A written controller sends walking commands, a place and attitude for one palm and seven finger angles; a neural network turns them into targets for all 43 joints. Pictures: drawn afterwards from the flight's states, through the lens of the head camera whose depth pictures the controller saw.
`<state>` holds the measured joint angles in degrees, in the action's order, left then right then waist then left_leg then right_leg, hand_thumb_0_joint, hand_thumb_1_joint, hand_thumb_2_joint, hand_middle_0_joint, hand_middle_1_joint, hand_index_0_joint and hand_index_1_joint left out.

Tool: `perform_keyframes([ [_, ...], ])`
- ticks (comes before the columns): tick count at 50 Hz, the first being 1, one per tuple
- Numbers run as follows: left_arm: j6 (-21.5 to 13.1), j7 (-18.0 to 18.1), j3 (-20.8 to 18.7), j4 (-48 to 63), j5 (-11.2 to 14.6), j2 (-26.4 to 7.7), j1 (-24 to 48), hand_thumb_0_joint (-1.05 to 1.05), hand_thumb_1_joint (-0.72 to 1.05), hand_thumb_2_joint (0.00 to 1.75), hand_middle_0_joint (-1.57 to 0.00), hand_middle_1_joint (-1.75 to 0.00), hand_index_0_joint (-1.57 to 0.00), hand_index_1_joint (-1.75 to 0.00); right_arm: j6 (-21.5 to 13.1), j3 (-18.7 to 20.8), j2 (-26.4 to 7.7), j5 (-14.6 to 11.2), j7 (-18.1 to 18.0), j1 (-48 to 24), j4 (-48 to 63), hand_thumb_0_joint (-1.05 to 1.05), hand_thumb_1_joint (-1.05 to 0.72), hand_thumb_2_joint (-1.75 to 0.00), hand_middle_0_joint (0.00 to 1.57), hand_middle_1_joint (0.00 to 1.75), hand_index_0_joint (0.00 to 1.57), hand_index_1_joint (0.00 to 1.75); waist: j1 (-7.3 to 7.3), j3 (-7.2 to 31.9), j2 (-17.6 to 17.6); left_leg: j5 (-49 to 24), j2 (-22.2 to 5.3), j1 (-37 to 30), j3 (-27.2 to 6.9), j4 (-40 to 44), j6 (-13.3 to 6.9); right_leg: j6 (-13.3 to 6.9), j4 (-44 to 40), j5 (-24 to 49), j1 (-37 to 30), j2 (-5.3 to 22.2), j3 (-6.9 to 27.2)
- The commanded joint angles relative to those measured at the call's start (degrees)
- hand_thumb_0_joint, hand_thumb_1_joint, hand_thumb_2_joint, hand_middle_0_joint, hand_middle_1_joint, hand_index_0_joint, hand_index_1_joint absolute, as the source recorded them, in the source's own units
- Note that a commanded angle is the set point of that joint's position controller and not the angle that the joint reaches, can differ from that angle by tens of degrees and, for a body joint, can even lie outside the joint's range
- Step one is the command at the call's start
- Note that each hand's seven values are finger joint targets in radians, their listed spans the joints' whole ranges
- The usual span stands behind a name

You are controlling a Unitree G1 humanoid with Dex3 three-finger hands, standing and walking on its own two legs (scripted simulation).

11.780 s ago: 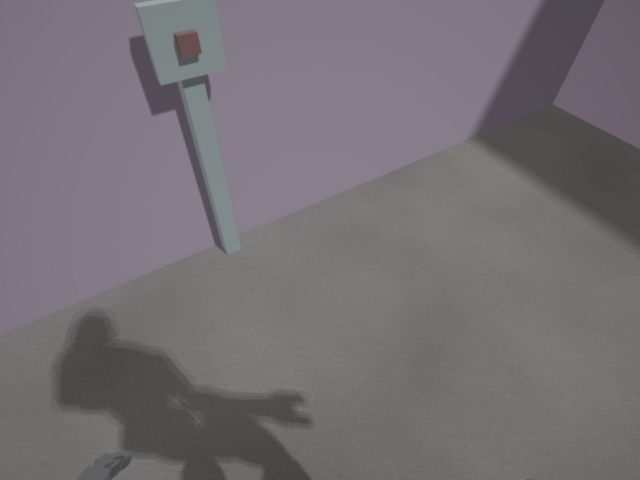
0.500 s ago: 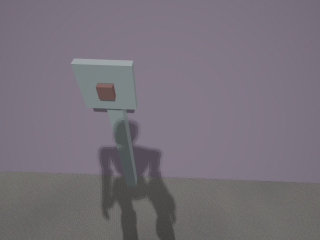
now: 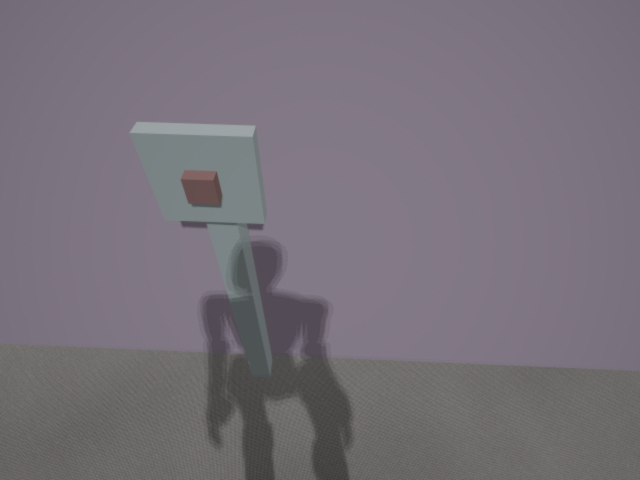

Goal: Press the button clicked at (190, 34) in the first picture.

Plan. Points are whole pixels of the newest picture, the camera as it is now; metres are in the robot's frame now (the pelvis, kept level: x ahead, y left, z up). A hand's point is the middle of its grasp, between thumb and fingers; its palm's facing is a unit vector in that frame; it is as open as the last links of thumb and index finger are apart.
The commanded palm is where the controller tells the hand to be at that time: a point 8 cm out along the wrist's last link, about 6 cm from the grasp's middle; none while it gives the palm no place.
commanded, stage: come to a stop and stand still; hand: left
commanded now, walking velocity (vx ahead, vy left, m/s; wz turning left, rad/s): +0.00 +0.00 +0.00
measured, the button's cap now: (202, 186) +0.52 +0.23 +0.07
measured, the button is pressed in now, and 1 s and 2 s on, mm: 0 0 0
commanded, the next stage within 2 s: look again from close up in 0.72 s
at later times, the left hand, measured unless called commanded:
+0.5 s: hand out of the picture -0.02 +0.13 -0.17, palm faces +0.06 -0.98 -0.17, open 7.4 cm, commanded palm none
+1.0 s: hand out of the picture +0.00 +0.16 -0.18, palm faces +0.08 -0.97 -0.21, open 7.4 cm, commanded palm none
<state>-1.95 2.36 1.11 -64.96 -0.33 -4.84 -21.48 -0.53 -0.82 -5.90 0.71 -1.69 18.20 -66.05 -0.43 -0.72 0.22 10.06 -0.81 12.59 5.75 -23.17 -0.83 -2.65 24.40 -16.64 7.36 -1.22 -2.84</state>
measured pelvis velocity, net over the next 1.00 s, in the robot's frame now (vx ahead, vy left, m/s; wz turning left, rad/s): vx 0.02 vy -0.01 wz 0.03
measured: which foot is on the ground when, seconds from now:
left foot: down 0.00-1.00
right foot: down 0.00-1.00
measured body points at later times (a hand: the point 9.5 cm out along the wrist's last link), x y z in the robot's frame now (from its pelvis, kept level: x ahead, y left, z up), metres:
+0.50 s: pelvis +0.02 -0.02 +0.00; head +0.03 -0.03 +0.45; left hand -0.02 +0.18 -0.16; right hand +0.01 -0.22 -0.17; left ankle +0.03 +0.11 -0.74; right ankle -0.04 -0.09 -0.74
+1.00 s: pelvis +0.02 -0.01 -0.01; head +0.04 -0.02 +0.44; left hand +0.00 +0.21 -0.16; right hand +0.05 -0.25 -0.17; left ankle +0.03 +0.11 -0.74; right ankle -0.04 -0.08 -0.74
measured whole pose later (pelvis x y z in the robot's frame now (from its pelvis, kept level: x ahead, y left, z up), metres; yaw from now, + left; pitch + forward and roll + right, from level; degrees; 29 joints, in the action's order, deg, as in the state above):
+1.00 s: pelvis +0.02 -0.01 -0.01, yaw +2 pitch -1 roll -1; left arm -1.5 2.8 -0.1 -60.1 -1.0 -7.5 -19.5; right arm 0.7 1.1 -10.9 0.8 -2.3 15.4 -59.6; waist -0.1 -2.7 -2.0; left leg 16.6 -2.6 15.9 2.6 -33.3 -0.4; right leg -3.7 28.0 -20.5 6.8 -3.1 -5.4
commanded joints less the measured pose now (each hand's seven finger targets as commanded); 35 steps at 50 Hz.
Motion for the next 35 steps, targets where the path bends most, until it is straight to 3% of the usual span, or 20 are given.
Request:
perform_keyframes([
  [1, -0.3, 0.3, -0.6, 0.4, -0.3, -4.7, -6.0, 0.0, 0.9, 0.9, -0.2, -0.3, -0.2, -0.3, -0.6, 0.7, -4.0, -0.1, -0.3, 4.3, 1.0, 0.0, -0.9, -0.9, 0.2, 0.3, 0.2, 0.3, 0.21, -5.0, 0.6, -3.5, -5.6, -2.6, -6.6, 3.3, -0.7, -0.4, -7.0, 7.3, 6.6, 7.1, 7.3],
  [18, -0.5, 0.4, -1.0, 0.4, -0.2, -5.5, -6.2, 0.0, 0.9, 0.9, -0.2, -0.3, -0.2, -0.3, -0.9, 0.6, -4.8, -0.1, -0.7, 3.4, 1.1, 0.0, -0.9, -0.9, 0.2, 0.3, 0.2, 0.3, -0.02, -3.0, 0.9, -7.8, -5.7, -4.3, -5.7, 2.0, -0.4, 0.1, -6.2, 16.7, 2.9, 7.6, 6.6],
  [35, -0.2, 0.8, -1.5, 0.5, -0.3, -6.6, -6.2, 0.0, 0.9, 0.9, -0.2, -0.3, -0.2, -0.3, -0.7, 0.4, -5.0, -0.2, -1.0, 3.2, 0.9, 0.0, -0.9, -0.9, 0.2, 0.3, 0.2, 0.3, -0.15, -3.7, 1.6, -8.8, -5.6, -3.9, -4.8, 0.6, 0.0, 1.6, -6.1, 24.5, 0.7, 8.0, 6.1],
])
